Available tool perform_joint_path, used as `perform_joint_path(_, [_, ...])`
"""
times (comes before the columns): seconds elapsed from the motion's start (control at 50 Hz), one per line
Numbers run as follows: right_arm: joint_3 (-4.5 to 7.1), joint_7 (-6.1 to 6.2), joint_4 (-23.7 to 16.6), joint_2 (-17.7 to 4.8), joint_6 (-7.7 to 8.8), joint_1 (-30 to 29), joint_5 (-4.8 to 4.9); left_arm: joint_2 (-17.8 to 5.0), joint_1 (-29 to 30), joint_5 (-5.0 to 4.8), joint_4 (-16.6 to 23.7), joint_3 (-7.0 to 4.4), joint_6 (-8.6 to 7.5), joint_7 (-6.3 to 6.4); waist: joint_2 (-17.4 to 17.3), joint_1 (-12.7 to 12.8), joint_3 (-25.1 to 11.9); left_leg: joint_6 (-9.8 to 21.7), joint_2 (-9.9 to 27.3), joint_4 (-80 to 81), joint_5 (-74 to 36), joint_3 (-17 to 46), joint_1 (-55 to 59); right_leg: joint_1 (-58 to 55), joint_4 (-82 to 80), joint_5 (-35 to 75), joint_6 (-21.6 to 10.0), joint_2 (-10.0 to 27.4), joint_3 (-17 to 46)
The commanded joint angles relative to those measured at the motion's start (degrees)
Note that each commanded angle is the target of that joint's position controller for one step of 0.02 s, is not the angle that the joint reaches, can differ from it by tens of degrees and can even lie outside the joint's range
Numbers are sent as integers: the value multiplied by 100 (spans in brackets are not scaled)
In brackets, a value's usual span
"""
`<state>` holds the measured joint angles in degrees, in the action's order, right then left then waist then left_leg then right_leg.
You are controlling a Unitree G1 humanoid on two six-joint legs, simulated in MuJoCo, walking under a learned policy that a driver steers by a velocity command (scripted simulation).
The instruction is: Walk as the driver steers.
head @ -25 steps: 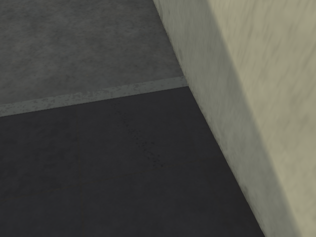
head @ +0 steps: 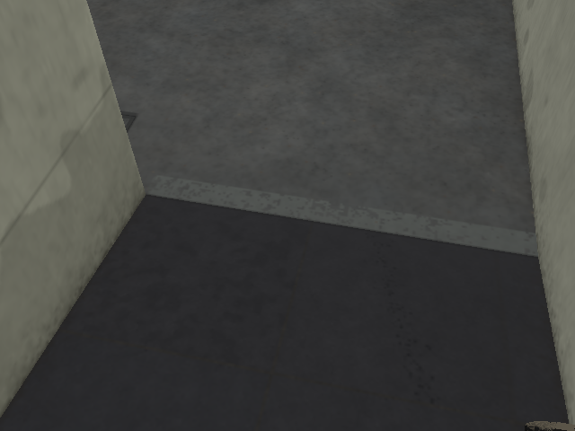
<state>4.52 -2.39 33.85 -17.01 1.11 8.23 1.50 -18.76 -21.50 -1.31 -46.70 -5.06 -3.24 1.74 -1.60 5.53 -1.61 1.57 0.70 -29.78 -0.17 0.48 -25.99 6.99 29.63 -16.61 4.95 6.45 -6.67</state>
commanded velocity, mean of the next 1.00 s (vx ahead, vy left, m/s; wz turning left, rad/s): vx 0.24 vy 0.00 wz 0.09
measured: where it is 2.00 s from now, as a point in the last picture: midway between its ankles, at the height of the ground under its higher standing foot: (362, 333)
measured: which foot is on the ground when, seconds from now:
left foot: up 0.00-0.00, down 0.02-0.50, up 0.52-0.92, down 0.94-1.00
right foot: down 0.00-0.02, up 0.04-0.48, down 0.50-0.94, up 0.96-1.00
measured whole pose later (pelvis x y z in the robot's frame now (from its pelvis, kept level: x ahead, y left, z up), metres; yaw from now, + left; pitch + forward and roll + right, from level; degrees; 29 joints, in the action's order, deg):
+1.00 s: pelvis +0.29 +0.05 -0.04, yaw -1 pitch +3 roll +0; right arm 3.7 0.0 36.8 -14.3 6.7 5.4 0.3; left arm -15.7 -26.3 -2.1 -48.1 -3.7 -1.8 1.2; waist 0.8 5.4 -2.3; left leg 2.4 -2.7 -25.3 4.8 5.0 -17.6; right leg 14.0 47.8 -27.5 -1.4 -5.3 14.1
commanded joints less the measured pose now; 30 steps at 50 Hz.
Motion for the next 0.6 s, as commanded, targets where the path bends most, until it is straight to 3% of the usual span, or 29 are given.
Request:
perform_joint_path(0.02, [429, 138, 44, -1078, 5, 1380, -100, -461, 350, 146, 482, -77, -145, -59, -480, -895, -661, 610, 474, 435, -2696, 650, 2784, 1785, 2522, 890, -273, 30, -102])
perform_joint_path(0.04, [356, 225, -49, -1476, -15, 1446, -235, 112, 215, 531, 612, 125, -186, -91, -1969, -523, -744, 1080, 1478, -183, -6240, 2176, 3437, 3286, 4464, -2746, -44, -492, 144])
perform_joint_path(0.06, [253, 175, -278, -1455, -50, 1376, -159, -165, -813, 505, 454, 130, -194, -180, -1639, -321, -1831, 1726, 2014, -631, -7506, 2537, 4057, 3549, 5172, -2832, 56, -366, 918])
perform_joint_path(0.08, [455, 60, -144, -1646, -99, 1220, -179, -618, -133, 77, 773, 121, -143, -113, -1567, -613, -2346, 2364, 2219, 536, -2796, 3501, 3894, 3920, 5451, -1900, -30, -592, 1180])
perform_joint_path(0.1, [314, 43, -231, -1086, -87, 957, -78, -865, 460, 50, 651, -12, -21, 3, -570, -759, -1333, 1832, 1542, 686, -1857, 2903, 3137, 4007, 5121, -1464, -148, -271, 1150])
perform_joint_path(0.12, [227, 97, -269, -947, -121, 496, -52, -807, 510, 91, 618, -9, 102, 86, -495, -516, -918, 1621, 1436, 763, -1388, 2664, 2440, 3900, 4856, -916, -184, -197, 1243])
perform_joint_path(0.14, [174, 107, -299, -826, -106, 377, -63, -734, 495, 164, 502, -3, 183, 144, -311, -445, -630, 1524, 1214, 856, -1661, 2359, 1720, 3457, 4406, -765, -177, -126, 1278])
perform_joint_path(0.16, [210, 160, -267, -866, -105, 293, -93, -700, 559, 270, 567, -3, 171, 146, -332, -361, -500, 1453, 1080, 847, -2082, 2161, 1440, 3220, 3945, -512, -167, -226, 1251])
perform_joint_path(0.2, [213, 275, -167, -801, -62, 435, -163, -421, 710, 314, 576, 62, 64, 106, -360, -421, -645, 1423, 885, 702, -3207, 1878, 1534, 3039, 3233, -163, -144, -401, 1190])
perform_joint_path(0.28, [254, 505, -33, -854, -182, 566, -68, -213, 1121, 255, 627, 128, -10, 17, -327, -535, -917, 1326, 762, 605, -3058, 1919, 1599, 2585, 2012, 719, -13, -687, 1297])
perform_joint_path(0.32, [237, 537, 5, -789, -254, 648, -48, -145, 1411, 207, 702, 137, 27, -42, -360, -578, -757, 1253, 670, 623, -2523, 2083, 1429, 2360, 1637, 920, 20, -822, 1344])
perform_joint_path(0.38, [197, 552, 8, -657, -283, 688, -132, -163, 1546, 147, 701, 126, 58, -99, -508, -588, -484, 1177, 616, 609, -1896, 2257, 1132, 1931, 1203, 968, 5, -836, 1380])
perform_joint_path(0.4, [155, 560, 33, -522, -253, 731, -143, -165, 1488, 186, 645, 122, 58, -112, -483, -596, -421, 1151, 614, 567, -1833, 2209, 1101, 1804, 1104, 961, -8, -787, 1370])
perform_joint_path(0.42, [129, 522, 49, -472, -180, 718, -126, -194, 1286, 176, 609, 99, 24, -112, -635, -500, -479, 1113, 632, 545, -1191, 2311, 943, 1413, 897, 1113, -86, -688, 1389])
perform_joint_path(0.46, [9, 459, 103, -142, -54, 622, -102, -100, 1041, 164, 468, 98, -45, -168, -579, -329, -357, 905, 462, 383, 132, 2280, 574, 556, 0, 1764, -307, -569, 1252])
perform_joint_path(0.48, [-42, 433, 166, -3, 10, 756, -129, -47, 949, 192, 397, 111, -72, -196, -423, -327, -283, 729, 245, 112, 683, 2090, 443, 175, -374, 1967, -426, -578, 1180])
perform_joint_path(0.5, [-82, 421, 235, 156, 81, 1064, -174, -224, 767, 252, 369, 103, -97, -203, 182, -450, -280, 429, -169, -720, 1581, 1643, 124, -260, -394, 2896, -647, -78, 1788])
perform_joint_path(0.52, [-93, 424, 317, 129, 146, 1575, -197, -524, 625, 295, 389, 68, -54, -191, 1269, -740, -227, 40, -768, -2092, 3363, 792, -520, -616, -459, 4091, -1254, 719, 2645])
perform_joint_path(0.54, [28, 398, 170, -376, 199, 1636, -225, -662, 360, 211, 341, 14, 7, -205, 1405, -710, -228, -184, -644, -2627, 4016, 495, -1091, -589, -874, 2739, -1997, 1278, 3539])
perform_joint_path(0.56, [113, 416, -68, -681, 232, 1004, -66, -980, 212, 96, 293, -151, 6, -246, 1707, -432, 44, -165, -354, -2955, 3790, 398, -1834, -453, -1546, -847, -2332, 1405, 4821])
perform_joint_path(0.58, [187, 449, -131, -850, 206, 376, 33, -771, 364, 63, 378, -103, 11, -248, 1260, -243, 573, -155, -68, -3002, 3097, 596, -2118, -137, -1885, -2683, -2124, 1120, 4866])
perform_joint_path(0.6, [171, 451, -169, -727, 201, 110, 19, -711, 480, 101, 413, -54, 25, -208, 1214, -236, 829, -148, 7, -2873, 2580, 554, -2099, 170, -2059, -2660, -1914, 955, 4628])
